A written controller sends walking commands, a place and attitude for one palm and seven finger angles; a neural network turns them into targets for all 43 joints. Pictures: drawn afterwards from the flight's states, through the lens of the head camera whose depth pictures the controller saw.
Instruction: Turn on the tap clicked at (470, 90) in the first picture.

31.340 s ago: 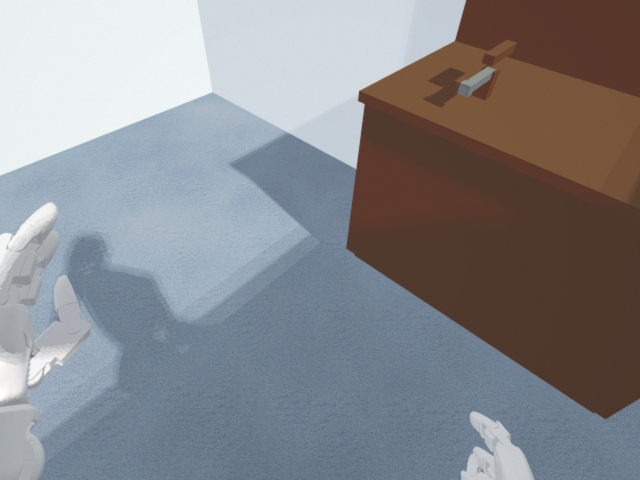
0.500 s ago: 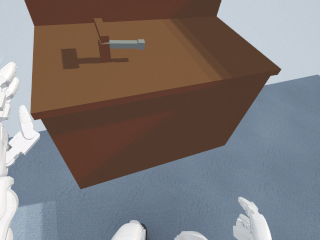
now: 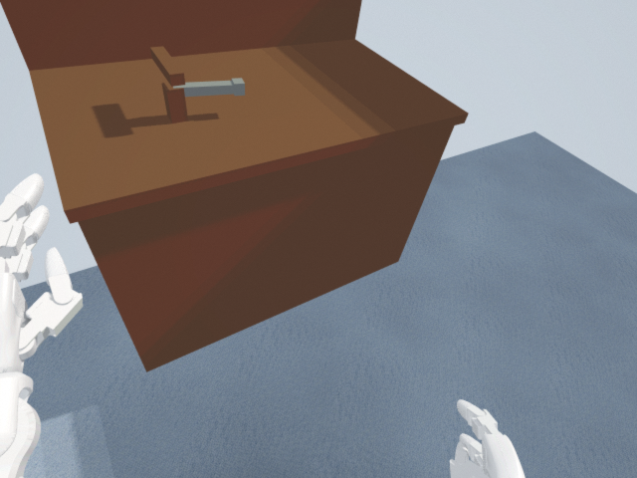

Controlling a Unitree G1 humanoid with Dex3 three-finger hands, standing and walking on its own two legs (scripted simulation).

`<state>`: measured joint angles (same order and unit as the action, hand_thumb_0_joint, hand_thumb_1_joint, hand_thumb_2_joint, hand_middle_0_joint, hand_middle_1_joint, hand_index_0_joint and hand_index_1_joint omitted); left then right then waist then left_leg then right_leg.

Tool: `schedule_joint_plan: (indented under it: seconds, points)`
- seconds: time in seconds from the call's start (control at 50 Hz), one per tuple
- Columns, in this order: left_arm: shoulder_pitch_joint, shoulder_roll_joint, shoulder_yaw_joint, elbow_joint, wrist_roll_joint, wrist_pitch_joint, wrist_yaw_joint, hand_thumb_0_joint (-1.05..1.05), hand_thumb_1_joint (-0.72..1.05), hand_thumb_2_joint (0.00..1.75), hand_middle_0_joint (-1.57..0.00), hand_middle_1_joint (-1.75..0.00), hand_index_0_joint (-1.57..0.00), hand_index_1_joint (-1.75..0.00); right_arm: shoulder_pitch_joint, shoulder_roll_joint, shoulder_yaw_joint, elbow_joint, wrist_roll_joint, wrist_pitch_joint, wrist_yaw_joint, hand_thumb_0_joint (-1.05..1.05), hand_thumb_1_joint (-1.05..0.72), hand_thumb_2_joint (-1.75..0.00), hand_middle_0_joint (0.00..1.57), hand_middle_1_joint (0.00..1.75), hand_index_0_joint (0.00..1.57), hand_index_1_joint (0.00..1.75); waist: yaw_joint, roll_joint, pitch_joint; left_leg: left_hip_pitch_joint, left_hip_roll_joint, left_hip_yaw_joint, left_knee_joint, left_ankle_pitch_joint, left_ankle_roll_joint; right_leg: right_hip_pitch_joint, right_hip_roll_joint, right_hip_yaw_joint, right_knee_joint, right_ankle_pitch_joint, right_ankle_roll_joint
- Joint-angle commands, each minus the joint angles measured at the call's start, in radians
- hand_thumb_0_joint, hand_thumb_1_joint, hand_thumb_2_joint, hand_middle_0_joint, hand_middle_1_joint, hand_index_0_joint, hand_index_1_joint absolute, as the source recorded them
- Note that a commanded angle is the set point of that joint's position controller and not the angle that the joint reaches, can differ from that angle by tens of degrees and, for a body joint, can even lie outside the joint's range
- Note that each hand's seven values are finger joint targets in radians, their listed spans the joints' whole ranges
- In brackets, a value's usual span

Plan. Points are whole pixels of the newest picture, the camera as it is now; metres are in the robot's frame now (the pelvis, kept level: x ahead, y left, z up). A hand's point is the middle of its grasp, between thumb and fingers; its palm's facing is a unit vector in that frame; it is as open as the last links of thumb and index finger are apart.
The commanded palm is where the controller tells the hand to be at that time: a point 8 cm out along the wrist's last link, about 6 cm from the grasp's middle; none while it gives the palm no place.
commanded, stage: stop stepping back and stand still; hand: left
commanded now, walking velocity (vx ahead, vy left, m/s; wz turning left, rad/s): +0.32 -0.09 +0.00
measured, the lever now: (238, 86) +0.89 +0.22 +0.06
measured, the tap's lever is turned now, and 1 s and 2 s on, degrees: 80 80 80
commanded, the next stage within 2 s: stand and check the lever's angle in 0.62 s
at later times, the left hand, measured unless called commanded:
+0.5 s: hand out of the picture +0.13 +0.27 +0.18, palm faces +0.39 -0.86 -0.31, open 7.5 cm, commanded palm +0.07 +0.32 +0.18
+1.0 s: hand out of the picture +0.16 +0.27 +0.18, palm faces +0.42 -0.83 -0.36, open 7.4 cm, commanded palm +0.10 +0.31 +0.18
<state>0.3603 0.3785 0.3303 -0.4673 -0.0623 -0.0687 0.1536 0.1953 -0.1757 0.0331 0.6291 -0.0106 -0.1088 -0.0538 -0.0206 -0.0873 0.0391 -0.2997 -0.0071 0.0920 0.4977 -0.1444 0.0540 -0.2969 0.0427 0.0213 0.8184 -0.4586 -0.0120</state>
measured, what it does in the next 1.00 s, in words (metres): steps on the spot: right foot, then left foot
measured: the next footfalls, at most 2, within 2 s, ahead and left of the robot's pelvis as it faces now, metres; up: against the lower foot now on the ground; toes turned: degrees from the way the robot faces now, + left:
right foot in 0.12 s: +0.02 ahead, -0.09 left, +0.00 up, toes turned -4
left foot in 0.40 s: +0.00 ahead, +0.15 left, +0.00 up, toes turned +4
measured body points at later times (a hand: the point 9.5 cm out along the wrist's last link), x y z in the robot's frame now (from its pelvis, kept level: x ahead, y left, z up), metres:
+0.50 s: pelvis -0.08 +0.04 +0.00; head -0.11 +0.06 +0.45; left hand +0.11 +0.32 +0.20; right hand +0.06 -0.21 -0.07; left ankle -0.04 +0.16 -0.73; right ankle -0.05 -0.07 -0.69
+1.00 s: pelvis -0.06 +0.03 +0.00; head -0.05 +0.04 +0.45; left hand +0.13 +0.32 +0.20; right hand +0.12 -0.21 -0.06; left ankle -0.04 +0.14 -0.73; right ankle -0.05 -0.07 -0.73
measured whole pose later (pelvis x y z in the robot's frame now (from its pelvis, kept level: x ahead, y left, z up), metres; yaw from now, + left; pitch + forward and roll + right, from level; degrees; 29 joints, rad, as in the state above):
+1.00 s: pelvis -0.06 +0.03 +0.00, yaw +0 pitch -2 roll -1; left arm 0.44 0.38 0.36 -0.54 -0.04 -0.13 0.17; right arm 0.19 -0.21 0.00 0.60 0.00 -0.11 -0.07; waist 0.01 -0.02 0.05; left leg -0.24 0.05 0.06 0.55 -0.27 0.00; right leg -0.20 0.01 -0.08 0.51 -0.27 -0.02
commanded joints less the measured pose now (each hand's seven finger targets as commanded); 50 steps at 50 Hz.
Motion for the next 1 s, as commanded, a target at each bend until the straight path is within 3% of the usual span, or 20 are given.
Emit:
schedule_joint_plan:
  seconds: [0.0, 0.06, 0.08, 0.1, 0.14, 0.18, 0.24, 0.34, 0.36, 0.38, 0.4, 0.44, 0.52, 0.6, 0.64, 0.68, 0.7, 0.8, 0.88, 0.98]
  points:
    - [0.074, 0.159, 0.103, -0.393, 0.015, -0.106, 0.023, 0.0, 0.9, 0.9, -0.2, -0.3, -0.2, -0.3, -0.144, -0.149, -0.059, -0.188, -0.006, -0.06, 0.008, 0.0, -0.9, -0.9, 0.2, 0.3, 0.2, 0.3, 0.048, 0.46, -0.129, -0.186, 0.198, -0.206, -0.417, -0.606, -0.024, 0.252, 0.033, -0.128, -0.104, -0.007, -0.039]
    - [0.13, 0.161, 0.124, -0.273, 0.027, -0.091, 0.025, 0.0, 0.9, 0.9, -0.2, -0.3, -0.2, -0.3, -0.123, -0.14, -0.072, -0.184, -0.006, -0.031, -0.006, 0.0, -0.9, -0.9, 0.2, 0.3, 0.2, 0.3, 0.069, 0.169, -0.118, -0.303, 0.103, -0.105, -0.077, -0.549, -0.056, 0.399, 0.016, -0.109, -0.411, -0.019, -0.083]
    - [0.106, 0.155, 0.118, -0.241, 0.034, -0.088, 0.018, 0.0, 0.9, 0.9, -0.2, -0.3, -0.2, -0.3, -0.107, -0.128, -0.08, -0.173, 0.002, -0.018, -0.009, 0.0, -0.9, -0.9, 0.2, 0.3, 0.2, 0.3, 0.063, -0.078, -0.097, -0.335, 0.034, 0.006, 0.304, -0.428, -0.065, 0.3, -0.165, 0.117, -0.532, -0.064, -0.158]
    - [0.03, 0.165, 0.12, -0.246, 0.027, -0.088, 0.01, 0.0, 0.9, 0.9, -0.2, -0.3, -0.2, -0.3, -0.104, -0.146, -0.091, -0.176, 0.014, -0.014, -0.018, 0.0, -0.9, -0.9, 0.2, 0.3, 0.2, 0.3, 0.051, -0.222, -0.039, -0.385, 0.0, -0.048, 0.655, -0.375, -0.077, 0.088, -0.383, 0.489, -0.699, -0.237, -0.254]
    - [-0.103, 0.21, 0.202, -0.17, 0.02, -0.121, 0.005, 0.0, 0.9, 0.9, -0.2, -0.3, -0.2, -0.3, -0.075, -0.15, -0.078, -0.106, -0.013, -0.021, -0.023, 0.0, -0.9, -0.9, 0.2, 0.3, 0.2, 0.3, -0.003, -0.031, -0.02, -0.346, 0.069, -0.109, 0.781, -0.231, -0.092, -0.079, -0.374, 0.328, -0.667, -0.084, -0.232]
    - [-0.071, 0.133, 0.108, -0.021, 0.024, -0.102, -0.002, 0.0, 0.9, 0.9, -0.2, -0.3, -0.2, -0.3, -0.046, -0.136, -0.074, -0.12, 0.01, -0.01, -0.017, 0.0, -0.9, -0.9, 0.2, 0.3, 0.2, 0.3, -0.012, -0.049, -0.043, -0.334, 0.085, -0.074, 0.68, -0.183, -0.07, -0.061, -0.289, 0.243, -0.652, -0.351, -0.154]
    - [-0.147, 0.108, 0.033, -0.053, 0.015, -0.107, -0.009, 0.0, 0.9, 0.9, -0.2, -0.3, -0.2, -0.3, -0.1, -0.155, -0.079, -0.119, 0.025, -0.022, -0.039, 0.0, -0.9, -0.9, 0.2, 0.3, 0.2, 0.3, -0.002, 0.01, 0.021, -0.203, 0.094, -0.028, 0.491, -0.22, -0.054, -0.151, -0.3, 0.202, -0.66, -0.301, -0.16]
    - [-0.127, 0.164, 0.069, -0.284, 0.025, -0.131, 0.024, 0.0, 0.9, 0.9, -0.2, -0.3, -0.2, -0.3, -0.072, -0.155, -0.069, -0.139, -0.007, -0.085, -0.054, 0.0, -0.9, -0.9, 0.2, 0.3, 0.2, 0.3, 0.005, 0.0, -0.117, 0.161, 0.029, 0.039, 0.017, -0.313, -0.013, -0.053, -0.228, 0.09, -0.486, -0.227, -0.118]
    - [-0.108, 0.157, 0.077, -0.305, 0.025, -0.135, 0.024, 0.0, 0.9, 0.9, -0.2, -0.3, -0.2, -0.3, -0.061, -0.17, -0.069, -0.149, -0.015, -0.087, -0.055, 0.0, -0.9, -0.9, 0.2, 0.3, 0.2, 0.3, 0.0, 0.144, -0.097, 0.193, 0.097, -0.121, -0.112, -0.455, 0.03, -0.137, -0.152, 0.036, -0.304, -0.235, -0.076]
    - [-0.107, 0.151, 0.085, -0.335, 0.024, -0.141, 0.03, 0.0, 0.9, 0.9, -0.2, -0.3, -0.2, -0.3, -0.073, -0.189, -0.065, -0.158, -0.013, -0.081, -0.049, 0.0, -0.9, -0.9, 0.2, 0.3, 0.2, 0.3, 0.001, 0.411, -0.045, 0.235, 0.299, -0.439, -0.275, -0.637, 0.103, -0.305, -0.031, -0.09, -0.033, -0.145, -0.016]
    - [-0.14, 0.174, 0.101, -0.347, 0.039, -0.145, 0.035, 0.0, 0.9, 0.9, -0.2, -0.3, -0.2, -0.3, -0.088, -0.172, -0.061, -0.172, -0.008, -0.072, -0.04, 0.0, -0.9, -0.9, 0.2, 0.3, 0.2, 0.3, -0.001, 0.452, 0.029, 0.091, 0.42, -0.609, -0.412, -0.711, 0.161, -0.329, -0.024, -0.057, 0.192, -0.057, -0.01]
    - [-0.182, 0.28, 0.207, -0.404, 0.036, -0.163, 0.028, 0.0, 0.9, 0.9, -0.2, -0.3, -0.2, -0.3, -0.099, -0.152, -0.079, -0.143, -0.007, -0.062, -0.026, 0.0, -0.9, -0.9, 0.2, 0.3, 0.2, 0.3, 0.022, 0.365, -0.009, -0.043, 0.36, -0.468, -0.396, -0.656, 0.119, -0.21, -0.053, -0.033, 0.299, 0.021, -0.009]
    - [0.003, 0.119, 0.113, -0.204, 0.024, -0.124, 0.019, 0.0, 0.9, 0.9, -0.2, -0.3, -0.2, -0.3, -0.087, -0.138, -0.07, -0.146, 0.012, -0.07, -0.009, 0.0, -0.9, -0.9, 0.2, 0.3, 0.2, 0.3, 0.026, 0.326, 0.005, -0.081, 0.269, -0.225, -0.331, -0.508, 0.055, -0.034, -0.05, -0.106, -0.052, 0.071, 0.003]
    - [0.021, 0.07, 0.048, -0.119, 0.018, -0.084, 0.014, 0.0, 0.9, 0.9, -0.2, -0.3, -0.2, -0.3, -0.07, -0.146, -0.061, -0.162, 0.022, -0.059, -0.014, 0.0, -0.9, -0.9, 0.2, 0.3, 0.2, 0.3, 0.023, 0.232, -0.041, -0.034, 0.235, -0.17, -0.246, -0.499, 0.013, 0.111, 0.01, -0.167, -0.331, 0.073, 0.009]
    - [-0.004, 0.07, 0.029, -0.103, 0.025, -0.074, 0.012, 0.0, 0.9, 0.9, -0.2, -0.3, -0.2, -0.3, -0.064, -0.139, -0.058, -0.155, 0.019, -0.054, -0.014, 0.0, -0.9, -0.9, 0.2, 0.3, 0.2, 0.3, 0.02, 0.109, -0.062, -0.069, 0.171, -0.093, -0.057, -0.402, -0.007, 0.173, -0.051, -0.06, -0.45, 0.106, -0.025]
    - [-0.101, 0.136, 0.052, -0.151, 0.021, -0.072, 0.014, 0.0, 0.9, 0.9, -0.2, -0.3, -0.2, -0.3, -0.086, -0.125, -0.058, -0.153, 0.012, -0.046, -0.011, 0.0, -0.9, -0.9, 0.2, 0.3, 0.2, 0.3, 0.015, -0.104, -0.064, -0.143, 0.082, -0.033, 0.234, -0.275, -0.04, 0.13, -0.269, 0.269, -0.567, 0.078, -0.126]
    - [-0.173, 0.163, 0.062, -0.209, 0.017, -0.08, 0.02, 0.0, 0.9, 0.9, -0.2, -0.3, -0.2, -0.3, -0.109, -0.115, -0.051, -0.15, 0.013, -0.054, -0.011, 0.0, -0.9, -0.9, 0.2, 0.3, 0.2, 0.3, 0.021, -0.124, -0.076, -0.157, 0.064, -0.042, 0.31, -0.276, -0.048, 0.135, -0.326, 0.313, -0.572, 0.158, -0.153]
    - [-0.085, 0.184, 0.128, -0.331, 0.008, -0.099, 0.029, 0.0, 0.9, 0.9, -0.2, -0.3, -0.2, -0.3, -0.118, -0.121, -0.05, -0.152, 0.012, -0.058, -0.016, 0.0, -0.9, -0.9, 0.2, 0.3, 0.2, 0.3, 0.023, 0.059, -0.125, 0.079, 0.057, -0.07, 0.026, -0.065, -0.036, 0.103, -0.235, 0.103, -0.414, 0.323, -0.095]
    - [0.022, 0.16, 0.139, -0.33, 0.009, -0.121, 0.029, 0.0, 0.9, 0.9, -0.2, -0.3, -0.2, -0.3, -0.14, -0.133, -0.056, -0.179, 0.014, -0.05, -0.018, 0.0, -0.9, -0.9, 0.2, 0.3, 0.2, 0.3, 0.041, 0.332, -0.079, 0.051, 0.201, -0.26, -0.176, -0.069, 0.006, 0.073, -0.055, -0.051, -0.313, 0.161, 0.014]
    - [0.049, 0.101, 0.105, -0.194, 0.018, -0.126, 0.025, 0.0, 0.9, 0.9, -0.2, -0.3, -0.2, -0.3, -0.089, -0.136, -0.067, -0.169, 0.018, -0.058, -0.013, 0.0, -0.9, -0.9, 0.2, 0.3, 0.2, 0.3, 0.029, 0.137, -0.117, 0.049, 0.14, -0.136, -0.059, 0.088, -0.023, 0.175, -0.089, -0.007, -0.395, 0.427, 0.005]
